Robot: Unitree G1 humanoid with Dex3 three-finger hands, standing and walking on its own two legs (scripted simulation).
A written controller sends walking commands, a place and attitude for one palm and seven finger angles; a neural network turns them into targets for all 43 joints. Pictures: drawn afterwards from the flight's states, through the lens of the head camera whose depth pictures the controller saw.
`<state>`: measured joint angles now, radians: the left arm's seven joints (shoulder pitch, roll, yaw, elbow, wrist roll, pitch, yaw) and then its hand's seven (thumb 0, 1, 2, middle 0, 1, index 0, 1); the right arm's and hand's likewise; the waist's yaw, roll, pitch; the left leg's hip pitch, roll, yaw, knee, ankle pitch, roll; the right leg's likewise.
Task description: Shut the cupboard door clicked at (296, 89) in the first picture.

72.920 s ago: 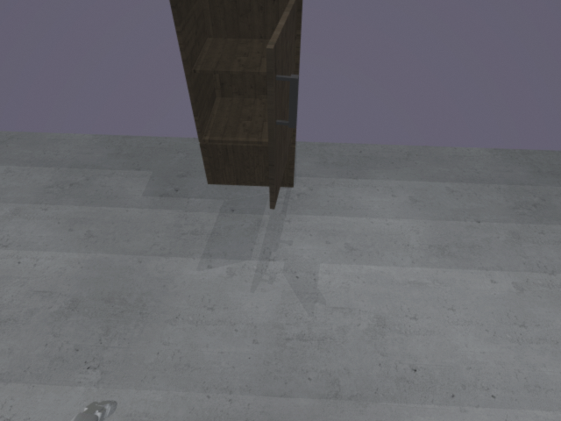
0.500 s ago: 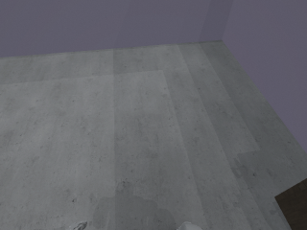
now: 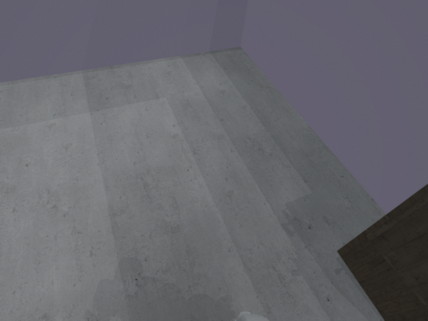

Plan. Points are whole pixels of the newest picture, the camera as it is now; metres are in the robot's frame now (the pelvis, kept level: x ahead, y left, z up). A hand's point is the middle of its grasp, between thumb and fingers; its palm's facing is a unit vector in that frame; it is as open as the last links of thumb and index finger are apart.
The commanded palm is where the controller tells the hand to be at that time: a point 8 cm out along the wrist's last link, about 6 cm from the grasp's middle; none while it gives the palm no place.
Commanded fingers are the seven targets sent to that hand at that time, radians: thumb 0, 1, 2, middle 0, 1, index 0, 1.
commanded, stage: turn to face it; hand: left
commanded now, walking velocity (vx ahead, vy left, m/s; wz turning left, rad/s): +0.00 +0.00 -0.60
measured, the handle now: out of the picture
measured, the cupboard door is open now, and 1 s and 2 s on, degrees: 3 3 3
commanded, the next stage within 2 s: take the last steps up to it in 1.60 s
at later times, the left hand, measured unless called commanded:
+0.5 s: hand (158, 294) +0.19 +0.13 -0.15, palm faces -0.29 -0.92 -0.27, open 7.4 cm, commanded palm none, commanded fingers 0.00 0.90 0.90 -0.20 -0.30 -0.20 -0.30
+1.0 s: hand (163, 255) +0.27 +0.14 -0.16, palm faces -0.53 -0.82 -0.22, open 7.4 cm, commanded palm none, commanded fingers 0.00 0.90 0.90 -0.20 -0.30 -0.20 -0.30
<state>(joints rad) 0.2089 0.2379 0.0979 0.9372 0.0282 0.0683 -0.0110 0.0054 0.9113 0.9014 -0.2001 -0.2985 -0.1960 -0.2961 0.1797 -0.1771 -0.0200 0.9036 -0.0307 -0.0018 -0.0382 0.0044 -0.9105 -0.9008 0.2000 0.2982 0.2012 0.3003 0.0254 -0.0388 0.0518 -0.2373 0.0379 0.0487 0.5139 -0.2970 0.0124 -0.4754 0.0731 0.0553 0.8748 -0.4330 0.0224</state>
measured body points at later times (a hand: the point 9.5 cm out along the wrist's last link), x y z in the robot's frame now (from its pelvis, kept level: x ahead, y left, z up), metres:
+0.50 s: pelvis +0.03 -0.03 +0.00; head +0.07 -0.07 +0.44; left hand +0.20 +0.18 -0.13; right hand +0.00 -0.31 -0.15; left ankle +0.06 +0.12 -0.66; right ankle +0.01 -0.13 -0.74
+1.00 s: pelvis +0.08 +0.00 +0.01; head +0.14 +0.00 +0.45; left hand +0.30 +0.18 -0.15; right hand +0.00 -0.25 -0.12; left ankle +0.12 +0.10 -0.74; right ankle -0.02 -0.11 -0.66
